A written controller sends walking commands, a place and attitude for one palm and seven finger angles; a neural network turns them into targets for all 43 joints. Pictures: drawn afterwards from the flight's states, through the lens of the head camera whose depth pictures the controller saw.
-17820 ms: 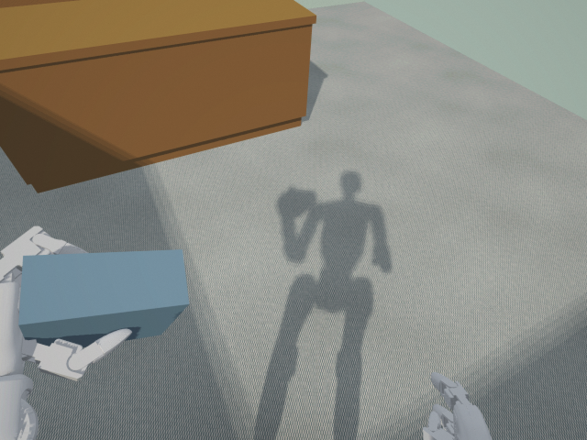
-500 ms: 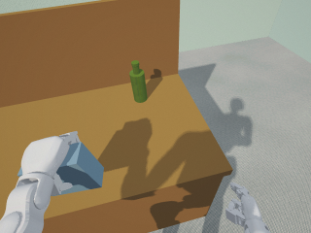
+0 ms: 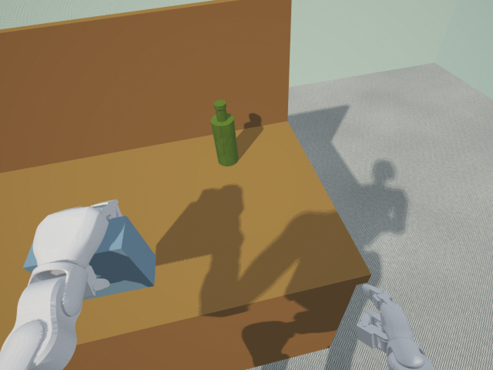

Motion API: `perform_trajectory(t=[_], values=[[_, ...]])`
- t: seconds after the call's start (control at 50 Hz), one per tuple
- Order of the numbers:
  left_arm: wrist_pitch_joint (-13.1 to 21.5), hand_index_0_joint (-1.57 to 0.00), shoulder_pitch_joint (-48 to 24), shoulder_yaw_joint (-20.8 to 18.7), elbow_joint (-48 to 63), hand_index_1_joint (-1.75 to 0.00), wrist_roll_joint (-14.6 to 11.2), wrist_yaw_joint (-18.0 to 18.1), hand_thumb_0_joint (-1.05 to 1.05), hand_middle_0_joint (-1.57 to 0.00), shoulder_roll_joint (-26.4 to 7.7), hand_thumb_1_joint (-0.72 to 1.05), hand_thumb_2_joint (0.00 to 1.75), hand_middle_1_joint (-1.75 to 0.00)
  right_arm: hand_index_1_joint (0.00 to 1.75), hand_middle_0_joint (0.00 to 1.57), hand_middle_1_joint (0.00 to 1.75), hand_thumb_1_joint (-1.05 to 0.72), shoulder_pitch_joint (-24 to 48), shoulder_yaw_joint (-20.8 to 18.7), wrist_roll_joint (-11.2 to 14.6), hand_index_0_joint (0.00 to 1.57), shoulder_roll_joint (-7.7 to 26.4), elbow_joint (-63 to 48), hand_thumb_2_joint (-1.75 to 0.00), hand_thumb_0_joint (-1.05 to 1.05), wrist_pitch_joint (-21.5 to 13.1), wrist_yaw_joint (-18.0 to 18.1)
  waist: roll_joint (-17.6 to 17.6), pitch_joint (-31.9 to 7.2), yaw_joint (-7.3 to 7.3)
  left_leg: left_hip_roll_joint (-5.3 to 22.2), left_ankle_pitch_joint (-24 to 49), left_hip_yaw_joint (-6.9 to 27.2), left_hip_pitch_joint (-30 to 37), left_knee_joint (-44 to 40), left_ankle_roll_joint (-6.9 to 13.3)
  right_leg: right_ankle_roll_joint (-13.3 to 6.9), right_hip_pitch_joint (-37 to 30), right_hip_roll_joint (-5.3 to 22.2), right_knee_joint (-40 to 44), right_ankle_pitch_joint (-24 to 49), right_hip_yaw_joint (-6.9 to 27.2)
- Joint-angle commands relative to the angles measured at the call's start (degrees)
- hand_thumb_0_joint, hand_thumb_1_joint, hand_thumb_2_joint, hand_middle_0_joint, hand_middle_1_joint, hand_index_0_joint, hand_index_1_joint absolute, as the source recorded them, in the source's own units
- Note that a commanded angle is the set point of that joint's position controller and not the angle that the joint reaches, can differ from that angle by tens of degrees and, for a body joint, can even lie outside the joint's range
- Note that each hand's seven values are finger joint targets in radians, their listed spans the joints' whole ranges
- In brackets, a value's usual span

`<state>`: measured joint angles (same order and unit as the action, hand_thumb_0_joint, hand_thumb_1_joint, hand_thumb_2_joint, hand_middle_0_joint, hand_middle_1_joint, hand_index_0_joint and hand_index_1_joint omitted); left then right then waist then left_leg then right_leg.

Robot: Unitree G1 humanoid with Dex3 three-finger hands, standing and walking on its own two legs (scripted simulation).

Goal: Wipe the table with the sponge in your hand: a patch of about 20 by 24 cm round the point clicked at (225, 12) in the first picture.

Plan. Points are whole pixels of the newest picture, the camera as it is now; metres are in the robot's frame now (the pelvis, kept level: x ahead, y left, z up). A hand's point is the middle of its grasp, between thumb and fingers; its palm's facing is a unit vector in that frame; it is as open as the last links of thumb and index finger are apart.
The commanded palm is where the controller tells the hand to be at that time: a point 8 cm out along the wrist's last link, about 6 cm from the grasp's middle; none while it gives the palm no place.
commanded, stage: turn the palm down, sponge in hand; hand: left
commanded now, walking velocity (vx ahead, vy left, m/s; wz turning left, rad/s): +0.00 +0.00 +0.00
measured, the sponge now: (105, 267) +0.22 +0.29 +0.05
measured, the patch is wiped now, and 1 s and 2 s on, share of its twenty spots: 0.00 0.00 0.00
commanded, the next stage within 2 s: move the sponge above the wiping area in 0.08 s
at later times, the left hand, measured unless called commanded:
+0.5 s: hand (101, 253) +0.23 +0.29 +0.08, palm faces -0.01 -0.08 -1.00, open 10.0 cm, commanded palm +0.20 +0.28 +0.13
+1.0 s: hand (119, 259) +0.24 +0.28 +0.04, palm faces -0.07 -0.11 -0.99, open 10.0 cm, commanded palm +0.22 +0.27 +0.11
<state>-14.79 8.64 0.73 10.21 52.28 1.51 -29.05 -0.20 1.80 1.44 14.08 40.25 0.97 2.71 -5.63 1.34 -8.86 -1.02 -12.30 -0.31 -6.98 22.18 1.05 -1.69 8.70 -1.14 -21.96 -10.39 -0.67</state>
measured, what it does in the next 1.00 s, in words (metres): stands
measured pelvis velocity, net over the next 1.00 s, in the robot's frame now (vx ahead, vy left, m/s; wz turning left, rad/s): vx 0.01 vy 0.00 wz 0.00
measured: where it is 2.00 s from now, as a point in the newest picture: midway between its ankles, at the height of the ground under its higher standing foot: outside the picture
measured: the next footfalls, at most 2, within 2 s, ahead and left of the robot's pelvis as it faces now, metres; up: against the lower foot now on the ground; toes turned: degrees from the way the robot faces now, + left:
none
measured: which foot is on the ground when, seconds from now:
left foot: down 0.00-1.00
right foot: down 0.00-1.00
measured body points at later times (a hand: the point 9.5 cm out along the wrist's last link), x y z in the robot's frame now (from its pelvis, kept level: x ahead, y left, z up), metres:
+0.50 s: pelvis +0.01 -0.01 +0.00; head +0.01 -0.05 +0.45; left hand +0.23 +0.29 +0.13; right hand +0.25 -0.22 -0.09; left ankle +0.00 +0.11 -0.74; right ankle +0.02 -0.10 -0.74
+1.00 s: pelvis +0.01 +0.00 +0.00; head +0.01 -0.04 +0.45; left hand +0.24 +0.28 +0.10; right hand +0.25 -0.21 -0.09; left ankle +0.00 +0.11 -0.74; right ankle +0.02 -0.10 -0.74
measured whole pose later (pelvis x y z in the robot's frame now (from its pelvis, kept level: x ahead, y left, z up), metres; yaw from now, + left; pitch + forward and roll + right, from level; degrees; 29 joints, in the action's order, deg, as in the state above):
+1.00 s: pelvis +0.01 +0.00 +0.00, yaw +0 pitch +0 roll +0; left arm -19.4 4.7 5.2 -2.3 53.1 3.8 -23.9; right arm -1.1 0.6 2.5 14.8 40.4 0.7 3.0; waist -5.6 -0.1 -6.9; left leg -1.4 -12.7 -0.3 -9.3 22.5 1.2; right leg -1.6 11.6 -0.9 -23.3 -11.4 -0.4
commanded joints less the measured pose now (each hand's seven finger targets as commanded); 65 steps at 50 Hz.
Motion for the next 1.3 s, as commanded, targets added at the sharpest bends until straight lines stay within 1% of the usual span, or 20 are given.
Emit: perform_trajectory(t=[0.0, 0.08, 0.16, 0.2, 0.26, 0.28, 0.36, 0.38, 0.46, 0.48, 0.62, 0.66, 0.76, 0.86, 0.9, 1.0, 1.1, 1.16, 1.18, 1.28], values=[[-4.2, -1.2, -10.6, -6.5, 8.95, -1.6, 0.0, 2.54, 0.0, -1.2, -9.57, 0.1, 1.3, -1.6, 0.3, 0.2, 0.3, -0.9, 12.28, -1.92, 0.62, 0.2, 5.99, -9.61, -0.9, 0.0, -2.93, 0.36, 0.7, -10.33, 1.02, 0.12, 12.35, 5.72, 1.06, -2.77, 0.2, -2.81, -3.54, 0.89, 3.53, 4.85, 6.68], [-6.38, -1.2, -10.98, -3.44, 10.14, -1.6, 0.49, -0.11, 0.0, -1.2, -8.82, 0.1, 1.3, -1.6, 0.3, 0.2, 0.3, -0.9, 13.11, -1.38, 0.63, 0.2, 6.15, -11.09, -0.9, 0.0, -3.01, 0.42, 2.38, -10.74, 1.43, -0.65, 10.57, 5.31, 0.24, -3.01, 1.04, -2.59, -4.87, 0.92, 3.26, 3.93, 6.82], [-3.86, -1.2, -11.7, -9.16, 13.27, -1.6, 1.29, -0.41, 0.0, -1.2, -14.69, 0.1, 1.3, -1.6, 0.3, 0.2, 0.3, -0.9, 12.89, -1.57, 0.02, 0.2, 6.19, -11.1, -0.9, 0.0, -2.97, 0.69, 4.38, -12.21, 0.67, -0.61, 11.43, 5.89, 1.58, -2.29, 1.43, -2.8, -5.63, 0.59, 3.68, 4.03, 9.02], [-2.11, -1.2, -12.52, -9.81, 10.52, -1.6, 1.91, 0.45, 0.0, -1.2, -14.64, 0.1, 1.3, -1.6, 0.3, 0.2, 0.3, -0.9, 11.03, -1.85, -0.11, 0.2, 5.95, -10.44, -0.9, 0.0, -3.33, 1.08, 5.47, -12.16, 0.86, -0.53, 12.03, 5.17, 1.83, -1.58, 1.51, -2.53, -4.7, 0.9, 3.68, 4.24, 8.16], [-0.39, -1.2, -15.3, -11.8, 9.93, -1.6, 2.49, 2.26, 0.0, -1.2, -15.88, 0.1, 1.3, -1.6, 0.3, 0.2, 0.3, -0.9, 11.51, -2.01, -0.17, 0.2, 6.21, -9.62, -0.9, 0.0, -3.42, 1.28, 2.59, -11.32, 0.45, -0.54, 11.52, 5.87, 2.59, -1.72, 1.11, -3.28, -3.35, 0.36, 4.5, 3.66, 10.05], [-0.15, -1.2, -14.67, -9.54, 8.93, -1.6, 2.28, 2.73, 0.0, -1.2, -12.95, 0.1, 1.3, -1.6, 0.3, 0.2, 0.3, -0.9, 11.0, -2.13, -0.07, 0.2, 5.75, -9.85, -0.9, 0.0, -3.76, 1.28, 2.23, -12.56, 0.55, -0.48, 12.01, 5.0, 2.7, -1.46, 1.23, -2.86, -3.82, 0.89, 3.9, 4.36, 8.44], [-1.7, -1.2, -11.02, -12.22, 5.29, -1.6, 1.07, 3.77, 0.0, -1.2, -14.69, 0.1, 1.3, -1.6, 0.3, 0.2, 0.3, -0.9, 11.39, -2.43, 0.38, 0.2, 6.73, -8.87, -0.9, 0.0, -3.51, 1.29, 0.57, -11.56, 0.29, -0.95, 12.35, 5.11, 1.89, -1.28, 0.79, -3.13, -3.93, 0.78, 4.01, 5.87, 9.96], [-2.09, -1.2, -10.87, -8.58, 5.32, -1.6, 0.29, 3.55, 0.0, -1.2, -10.72, 0.1, 1.3, -1.6, 0.3, 0.2, 0.3, -0.9, 10.74, -2.52, 0.64, 0.2, 6.24, -9.5, -0.9, 0.0, -3.64, 1.18, 1.26, -11.28, 1.39, -0.55, 12.2, 4.18, 1.21, -1.2, 0.97, -2.56, -4.03, 1.22, 3.59, 6.16, 7.97], [-3.09, -1.2, -9.88, -7.65, 5.47, -1.6, -0.14, 2.15, 0.0, -1.2, -11.01, 0.1, 1.3, -1.6, 0.3, 0.2, 0.3, -0.9, 11.44, -2.55, 0.77, 0.2, 6.79, -9.77, -0.9, 0.0, -3.87, 1.06, 1.91, -11.07, 1.5, -0.85, 12.32, 4.92, 1.22, -1.12, 1.03, -2.72, -3.71, 0.91, 3.39, 6.86, 8.68], [-2.95, -1.2, -11.56, -4.62, 5.74, -1.6, 0.14, 1.44, 0.0, -1.2, -8.9, 0.1, 1.3, -1.6, 0.3, 0.2, 0.3, -0.9, 11.1, -2.31, 0.68, 0.2, 6.6, -10.31, -0.9, 0.0, -4.09, 1.09, 2.61, -11.47, 1.85, -0.9, 12.37, 4.6, 1.16, -1.03, 1.31, -2.38, -3.42, 1.17, 3.18, 7.03, 7.2], [1.77, -1.2, -14.92, -8.94, 5.1, -1.6, 2.83, 3.43, 0.0, -1.2, -13.13, 0.1, 1.3, -1.6, 0.3, 0.2, 0.3, -0.9, 8.92, -3.24, -0.29, 0.2, 6.61, -9.15, -0.9, 0.0, -4.66, 1.57, 5.0, -14.71, 1.21, -0.72, 14.27, 4.57, 2.22, 0.19, 1.38, -2.52, -3.14, 1.07, 2.46, 9.43, 8.18], [2.32, -1.2, -14.08, -10.92, 6.77, -1.6, 3.01, 5.11, 0.0, -1.2, -14.2, 0.1, 1.3, -1.6, 0.3, 0.2, 0.3, -0.9, 9.41, -3.43, -0.17, 0.2, 6.45, -9.05, -0.9, 0.0, -4.65, 1.41, 1.85, -14.73, 0.67, -0.5, 14.82, 5.05, 2.8, 0.0, 1.18, -3.14, -3.33, 0.62, 2.37, 9.49, 9.32], [-0.43, -1.2, -12.07, -9.15, 3.83, -1.6, 2.66, 7.32, 0.0, -1.2, -10.69, 0.1, 1.3, -1.6, 0.3, 0.2, 0.3, -0.9, 9.85, -3.56, 0.41, 0.2, 6.32, -8.83, -0.9, 0.0, -4.16, 0.78, -0.06, -13.63, 0.69, -0.16, 15.4, 5.28, 1.63, -0.66, 0.33, -3.31, -2.74, 0.65, 1.81, 9.39, 8.01], [-4.76, -1.2, -13.05, -4.59, -0.85, -1.6, 1.67, 5.81, 0.0, -1.2, -7.6, 0.1, 1.3, -1.6, 0.3, 0.2, 0.3, -0.9, 10.77, -3.07, 1.16, 0.2, 6.83, -8.84, -0.9, 0.0, -3.2, 0.75, 3.09, -10.7, 1.89, -0.2, 12.05, 5.01, -0.19, -1.73, 0.36, -2.89, -1.55, 0.56, 2.59, 6.19, 7.14], [-5.05, -1.2, -15.84, 0.15, -0.75, -1.6, 2.0, 4.59, 0.0, -1.2, -4.39, 0.1, 1.3, -1.6, 0.3, 0.2, 0.3, -0.9, 10.5, -2.89, 1.28, 0.2, 6.32, -9.59, -0.9, 0.0, -3.11, 0.79, 4.01, -10.77, 2.64, -0.15, 10.66, 4.65, -0.51, -1.96, 0.67, -2.4, -0.85, 0.87, 2.47, 4.66, 5.7], [-1.3, -1.2, -19.14, -2.58, 1.58, -1.6, 4.44, 4.92, 0.0, -1.2, -7.84, 0.1, 1.3, -1.6, 0.3, 0.2, 0.3, -0.9, 9.21, -3.24, 0.25, 0.2, 6.12, -9.3, -0.9, 0.0, -3.53, 0.98, 3.73, -16.74, 1.69, -0.21, 14.28, 4.9, 1.99, -0.64, 1.04, -2.72, -2.56, 0.56, 1.03, 8.12, 5.83], [0.42, -1.2, -19.88, -3.92, -0.13, -1.6, 5.78, 8.18, 0.0, -1.2, -7.74, 0.1, 1.3, -1.6, 0.3, 0.2, 0.3, -0.9, 8.28, -3.65, 0.03, 0.2, 5.96, -8.36, -0.9, 0.0, -3.72, 0.76, 1.29, -15.19, 1.54, 0.44, 15.35, 5.28, 2.03, -0.42, 0.29, -3.27, -0.49, 0.23, 0.92, 8.18, 5.94], [-1.8, -1.2, -18.43, -5.77, -2.55, -1.6, 5.44, 9.47, 0.0, -1.2, -8.6, 0.1, 1.3, -1.6, 0.3, 0.2, 0.3, -0.9, 9.26, -3.55, 0.47, 0.2, 6.44, -7.77, -0.9, 0.0, -2.88, 0.57, 1.09, -14.38, 0.94, 0.09, 14.57, 5.54, 0.8, -1.05, -0.25, -3.63, -1.15, 0.01, 1.24, 7.9, 7.11], [-2.59, -1.2, -18.28, -2.86, -3.05, -1.6, 5.04, 9.44, 0.0, -1.2, -5.41, 0.1, 1.3, -1.6, 0.3, 0.2, 0.3, -0.9, 9.86, -3.32, 0.67, 0.2, 5.98, -8.41, -0.9, 0.0, -2.9, 0.53, 2.04, -14.49, 1.13, 0.06, 14.29, 4.84, 0.42, -1.03, -0.06, -3.17, -1.34, 0.44, 1.04, 8.0, 5.71], [-5.58, -1.2, -17.81, -0.22, -6.33, -1.6, 3.43, 7.97, 0.0, -1.2, -3.72, 0.1, 1.3, -1.6, 0.3, 0.2, 0.3, -0.9, 10.3, -3.17, 1.32, 0.2, 6.5, -8.62, -0.9, 0.0, -2.42, 0.75, 3.67, -14.09, 2.05, -0.44, 12.65, 4.31, -0.53, -0.99, 0.43, -2.74, -1.64, 0.57, 1.25, 8.0, 5.51]])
